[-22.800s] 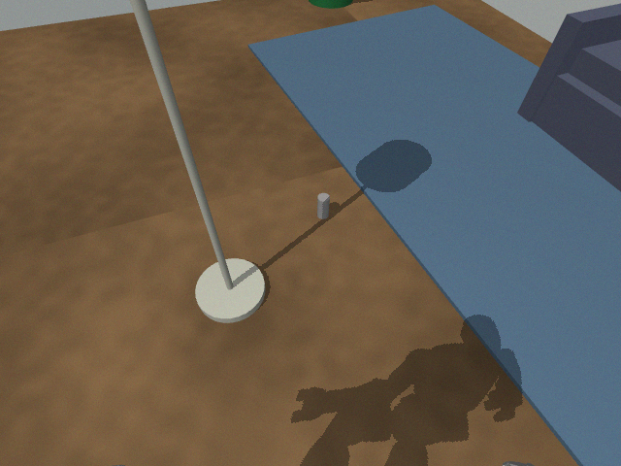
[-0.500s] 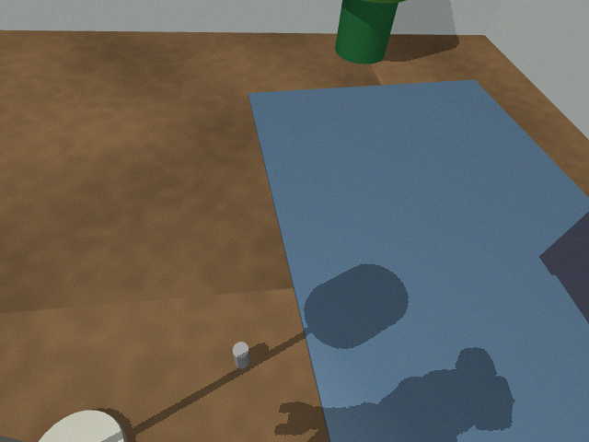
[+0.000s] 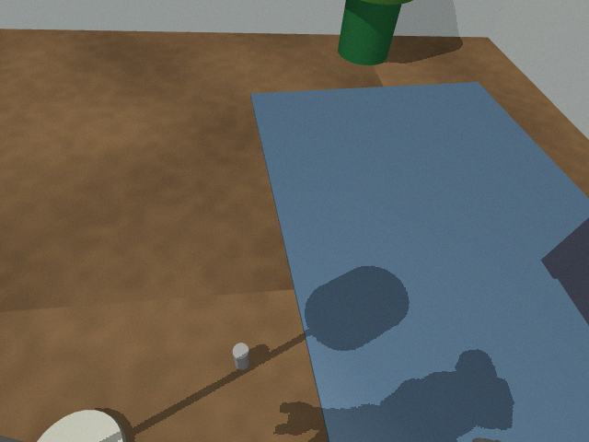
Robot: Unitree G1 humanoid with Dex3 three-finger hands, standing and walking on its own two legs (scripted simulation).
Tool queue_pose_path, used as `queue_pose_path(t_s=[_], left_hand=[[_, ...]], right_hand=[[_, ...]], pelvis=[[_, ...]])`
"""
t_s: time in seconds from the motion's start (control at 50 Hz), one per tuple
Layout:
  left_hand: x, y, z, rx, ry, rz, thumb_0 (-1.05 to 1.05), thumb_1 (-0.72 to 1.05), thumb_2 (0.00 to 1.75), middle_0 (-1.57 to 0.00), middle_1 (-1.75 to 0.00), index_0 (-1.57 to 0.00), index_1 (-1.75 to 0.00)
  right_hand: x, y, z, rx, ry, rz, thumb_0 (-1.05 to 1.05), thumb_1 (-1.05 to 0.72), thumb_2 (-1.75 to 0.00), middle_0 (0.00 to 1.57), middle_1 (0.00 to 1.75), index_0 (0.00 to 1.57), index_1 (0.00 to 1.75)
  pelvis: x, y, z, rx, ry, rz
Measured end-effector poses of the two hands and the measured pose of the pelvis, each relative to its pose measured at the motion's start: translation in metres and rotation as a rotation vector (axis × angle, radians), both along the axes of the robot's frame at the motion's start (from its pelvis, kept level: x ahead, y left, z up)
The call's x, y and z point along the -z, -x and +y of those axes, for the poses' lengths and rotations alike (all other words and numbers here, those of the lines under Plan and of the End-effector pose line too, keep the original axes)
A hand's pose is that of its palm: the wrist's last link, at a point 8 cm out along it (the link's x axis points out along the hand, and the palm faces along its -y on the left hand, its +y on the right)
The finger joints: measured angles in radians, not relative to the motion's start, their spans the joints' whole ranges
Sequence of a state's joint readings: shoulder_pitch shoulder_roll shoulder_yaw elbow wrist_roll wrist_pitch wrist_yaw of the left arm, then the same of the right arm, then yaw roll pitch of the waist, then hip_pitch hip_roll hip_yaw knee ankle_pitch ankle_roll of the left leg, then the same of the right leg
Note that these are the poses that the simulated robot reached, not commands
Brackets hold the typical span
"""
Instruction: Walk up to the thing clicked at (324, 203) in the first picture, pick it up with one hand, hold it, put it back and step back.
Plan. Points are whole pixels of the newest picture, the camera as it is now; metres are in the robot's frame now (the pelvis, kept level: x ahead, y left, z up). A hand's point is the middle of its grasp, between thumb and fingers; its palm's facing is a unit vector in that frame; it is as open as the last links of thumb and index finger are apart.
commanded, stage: walk up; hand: left
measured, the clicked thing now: (241, 356) +0.45 +0.14 -0.73
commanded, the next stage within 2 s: stand in 0.82 s
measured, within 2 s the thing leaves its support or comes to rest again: neither
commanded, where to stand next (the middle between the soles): +0.04 -0.06 m, yaw -7 degrees
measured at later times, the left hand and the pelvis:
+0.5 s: hand out of the picture +0.07 +0.25 -0.17, palm faces +0.00 -0.95 -0.30, open 7.4 cm; pelvis +0.00 +0.00 +0.00, yaw +0 degrees
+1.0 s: hand out of the picture +0.05 +0.25 -0.17, palm faces +0.01 -0.95 -0.30, open 7.4 cm; pelvis +0.00 +0.00 +0.00, yaw +0 degrees
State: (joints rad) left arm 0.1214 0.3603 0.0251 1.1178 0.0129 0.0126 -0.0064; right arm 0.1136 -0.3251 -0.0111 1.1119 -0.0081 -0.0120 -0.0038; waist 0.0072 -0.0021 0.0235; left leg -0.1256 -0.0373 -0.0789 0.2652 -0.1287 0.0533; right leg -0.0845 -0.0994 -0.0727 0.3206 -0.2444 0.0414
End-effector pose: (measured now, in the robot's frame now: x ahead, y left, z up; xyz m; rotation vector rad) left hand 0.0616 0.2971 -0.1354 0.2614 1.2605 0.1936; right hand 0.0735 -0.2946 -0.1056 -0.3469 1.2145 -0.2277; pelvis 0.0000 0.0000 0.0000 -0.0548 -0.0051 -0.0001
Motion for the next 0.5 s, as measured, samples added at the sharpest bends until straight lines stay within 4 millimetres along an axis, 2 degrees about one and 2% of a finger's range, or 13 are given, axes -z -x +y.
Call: queue_pose_path(t_s=[0.26,0.5], left_hand=[[-0.0037,0.0002,-0.0022,0.001,-0.011,-0.006,0.01,0.91,0.89,-0.20,-0.30,-0.20,-0.30],[-0.0011,0.0024,-0.0051,-0.002,0.000,-0.001,0.01,0.91,0.89,-0.20,-0.30,-0.20,-0.30]], right_hand=[[0.0041,0.0080,-0.0023,0.005,-0.013,0.016,0.00,-0.90,-0.89,0.21,0.30,0.20,0.30],[0.0021,0.0075,-0.0048,0.000,-0.005,0.019,0.01,-0.90,-0.89,0.21,0.30,0.20,0.30]], pelvis=[[-0.0003,0.0008,-0.0039,-0.001,0.002,-0.003],[-0.0003,0.0004,-0.0048,-0.003,0.002,-0.002]])
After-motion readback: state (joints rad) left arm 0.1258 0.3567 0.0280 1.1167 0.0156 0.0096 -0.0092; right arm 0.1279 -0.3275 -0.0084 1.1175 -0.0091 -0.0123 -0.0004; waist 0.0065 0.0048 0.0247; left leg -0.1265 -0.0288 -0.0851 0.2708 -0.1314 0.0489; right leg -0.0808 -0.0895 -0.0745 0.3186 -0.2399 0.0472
